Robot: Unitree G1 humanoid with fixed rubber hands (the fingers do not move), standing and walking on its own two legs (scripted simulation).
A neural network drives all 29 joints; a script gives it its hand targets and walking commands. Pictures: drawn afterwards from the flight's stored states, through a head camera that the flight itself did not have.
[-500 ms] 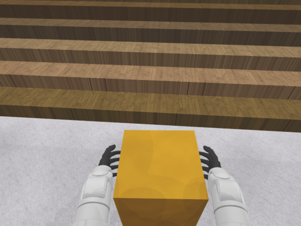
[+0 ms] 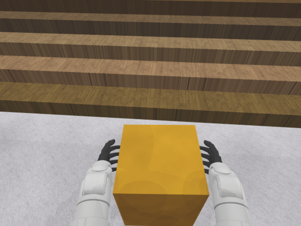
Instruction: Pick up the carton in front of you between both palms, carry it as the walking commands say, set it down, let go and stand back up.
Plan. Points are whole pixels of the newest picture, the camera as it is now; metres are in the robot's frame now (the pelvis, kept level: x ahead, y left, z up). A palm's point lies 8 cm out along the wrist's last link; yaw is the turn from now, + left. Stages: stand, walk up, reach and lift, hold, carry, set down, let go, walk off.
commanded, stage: reach and lift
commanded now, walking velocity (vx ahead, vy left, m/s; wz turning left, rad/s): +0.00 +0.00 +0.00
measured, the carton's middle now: (158, 176) +0.30 +0.00 -0.05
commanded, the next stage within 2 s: hold in 0.38 s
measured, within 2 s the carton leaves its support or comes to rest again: neither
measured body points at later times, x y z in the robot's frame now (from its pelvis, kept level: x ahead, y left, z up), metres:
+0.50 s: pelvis +0.01 +0.00 +0.00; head -0.03 +0.00 +0.45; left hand +0.30 +0.15 +0.04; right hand +0.30 -0.15 +0.04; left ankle +0.02 +0.13 -0.74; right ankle +0.01 -0.13 -0.74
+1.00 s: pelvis +0.00 +0.00 +0.00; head -0.05 +0.00 +0.45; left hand +0.30 +0.15 +0.04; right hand +0.30 -0.15 +0.05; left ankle +0.02 +0.13 -0.74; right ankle +0.01 -0.13 -0.74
